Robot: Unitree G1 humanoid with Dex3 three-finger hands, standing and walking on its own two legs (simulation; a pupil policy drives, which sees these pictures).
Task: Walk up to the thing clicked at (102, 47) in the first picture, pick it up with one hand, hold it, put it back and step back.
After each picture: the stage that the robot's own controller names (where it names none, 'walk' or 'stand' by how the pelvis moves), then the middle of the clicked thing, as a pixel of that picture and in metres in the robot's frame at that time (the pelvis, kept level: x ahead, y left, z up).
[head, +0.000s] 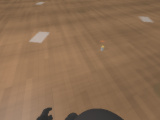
stand; (102, 48) +1.58 -0.27 -0.72
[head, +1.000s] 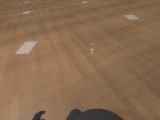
walk; (92, 51) +1.48 +0.09 -0.70
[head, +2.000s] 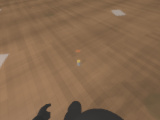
walk; (78, 62) +0.97 +0.27 -0.72
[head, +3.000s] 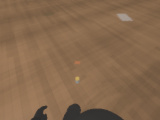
walk; (77, 80) +0.59 +0.19 -0.70
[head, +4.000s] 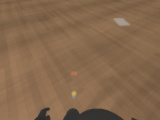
stand; (74, 94) +0.39 +0.19 -0.71
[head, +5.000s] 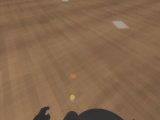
stand; (72, 98) +0.36 +0.20 -0.71
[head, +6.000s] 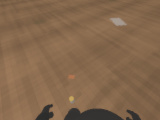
stand; (71, 99) +0.32 +0.23 -0.72
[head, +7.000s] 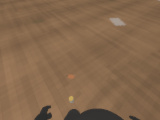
stand; (71, 99) +0.33 +0.22 -0.72
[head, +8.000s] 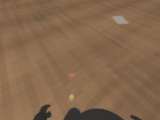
stand; (71, 97) +0.33 +0.22 -0.72
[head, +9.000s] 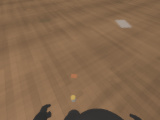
stand; (73, 98) +0.35 +0.20 -0.72
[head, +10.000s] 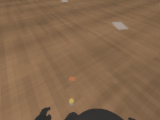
stand; (71, 101) +0.32 +0.21 -0.72
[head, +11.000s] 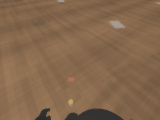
stand; (71, 102) +0.31 +0.22 -0.72
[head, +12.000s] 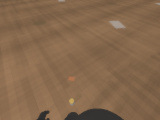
stand; (71, 102) +0.32 +0.20 -0.72
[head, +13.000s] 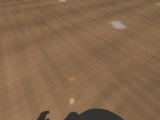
stand; (72, 101) +0.32 +0.20 -0.72
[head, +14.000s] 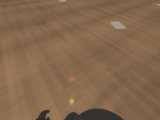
go down; (72, 102) +0.32 +0.20 -0.72
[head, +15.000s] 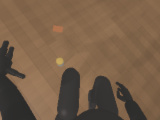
go down; (60, 62) +0.38 +0.28 -0.35
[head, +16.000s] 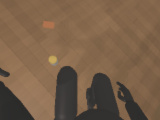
approach; (53, 60) +0.36 +0.31 -0.31
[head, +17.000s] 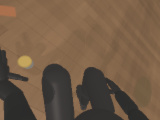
close in; (26, 62) +0.32 +0.34 -0.22
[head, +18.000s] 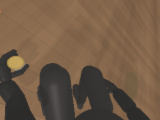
close; (17, 64) +0.31 +0.35 -0.21
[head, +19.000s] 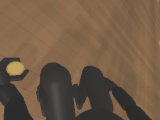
lift; (17, 68) +0.28 +0.34 -0.21
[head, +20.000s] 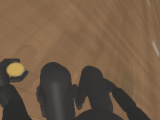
lift; (17, 70) +0.29 +0.34 -0.21
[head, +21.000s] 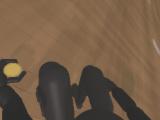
lift; (14, 70) +0.28 +0.35 -0.21
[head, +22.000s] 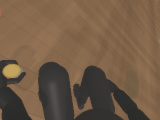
lift; (14, 71) +0.27 +0.36 -0.20
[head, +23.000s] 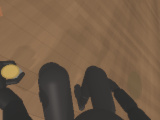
lift; (13, 72) +0.26 +0.37 -0.20
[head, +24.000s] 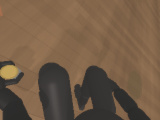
lift; (12, 72) +0.26 +0.37 -0.20
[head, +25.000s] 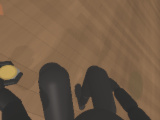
lift; (11, 72) +0.25 +0.38 -0.20
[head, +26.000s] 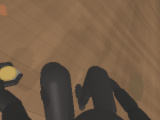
lift; (11, 74) +0.24 +0.38 -0.20
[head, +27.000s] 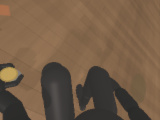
lift; (12, 75) +0.23 +0.38 -0.20
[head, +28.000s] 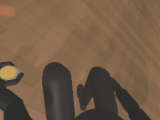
lift; (12, 73) +0.24 +0.39 -0.19
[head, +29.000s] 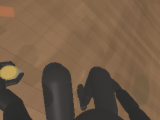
lift; (12, 73) +0.24 +0.39 -0.19
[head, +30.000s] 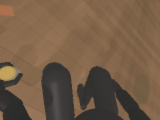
lift; (11, 73) +0.23 +0.39 -0.19
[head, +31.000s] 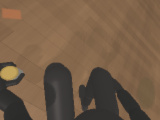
lift; (13, 73) +0.23 +0.40 -0.17
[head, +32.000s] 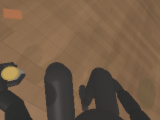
lift; (14, 74) +0.23 +0.40 -0.18
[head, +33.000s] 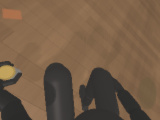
lift; (10, 73) +0.23 +0.41 -0.17
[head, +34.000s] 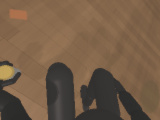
lift; (10, 73) +0.22 +0.42 -0.16
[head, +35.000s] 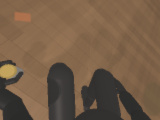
lift; (13, 72) +0.23 +0.42 -0.15
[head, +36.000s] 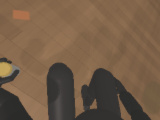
lift; (8, 70) +0.23 +0.44 -0.15
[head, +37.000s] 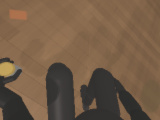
lift; (11, 70) +0.24 +0.42 -0.16
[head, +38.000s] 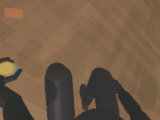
lift; (11, 69) +0.24 +0.42 -0.17
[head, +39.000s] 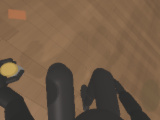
lift; (13, 70) +0.24 +0.41 -0.17
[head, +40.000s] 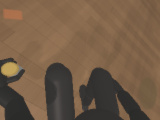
lift; (14, 70) +0.25 +0.41 -0.18
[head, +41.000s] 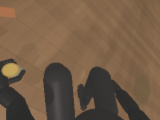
lift; (14, 71) +0.25 +0.39 -0.20
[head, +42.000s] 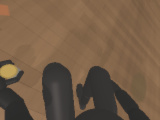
lift; (12, 72) +0.25 +0.38 -0.20
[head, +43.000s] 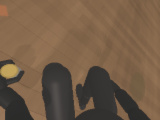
lift; (12, 71) +0.26 +0.38 -0.20
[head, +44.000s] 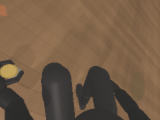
lift; (12, 72) +0.25 +0.38 -0.20
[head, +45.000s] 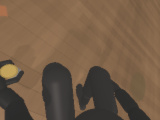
lift; (12, 72) +0.25 +0.38 -0.20
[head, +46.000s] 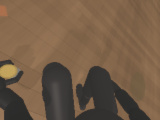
lift; (11, 72) +0.25 +0.38 -0.20
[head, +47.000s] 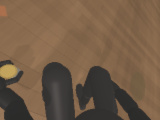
lift; (11, 72) +0.25 +0.38 -0.20
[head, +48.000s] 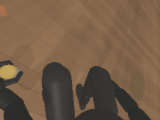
lift; (11, 72) +0.25 +0.38 -0.20
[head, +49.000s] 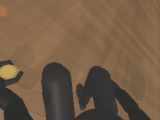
lift; (11, 72) +0.25 +0.38 -0.20
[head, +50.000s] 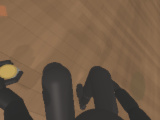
lift; (11, 72) +0.25 +0.39 -0.20
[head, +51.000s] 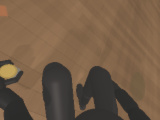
lift; (11, 72) +0.25 +0.39 -0.20
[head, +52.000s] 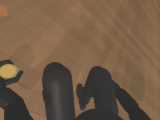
lift; (11, 72) +0.25 +0.39 -0.20
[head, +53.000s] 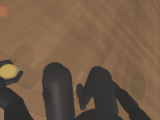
lift; (11, 72) +0.25 +0.39 -0.20
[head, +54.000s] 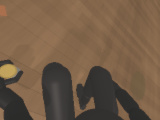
lift; (11, 72) +0.25 +0.39 -0.20
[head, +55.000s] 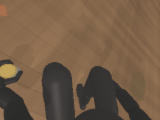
lift; (11, 71) +0.25 +0.39 -0.20
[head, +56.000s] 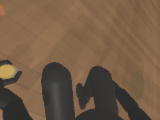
lift; (9, 72) +0.25 +0.39 -0.20
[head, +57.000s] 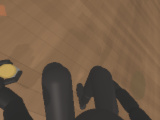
lift; (10, 71) +0.25 +0.39 -0.20
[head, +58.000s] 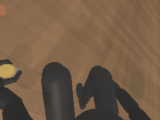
lift; (10, 71) +0.25 +0.39 -0.20
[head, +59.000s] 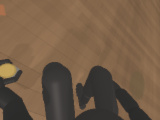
lift; (10, 71) +0.26 +0.39 -0.20
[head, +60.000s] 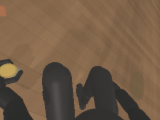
lift; (11, 71) +0.26 +0.39 -0.20
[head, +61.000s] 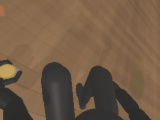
lift; (10, 72) +0.26 +0.39 -0.20
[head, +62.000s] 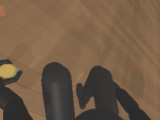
lift; (10, 71) +0.26 +0.39 -0.20
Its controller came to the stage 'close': yes
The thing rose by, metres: 0.07
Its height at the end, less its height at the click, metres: +0.00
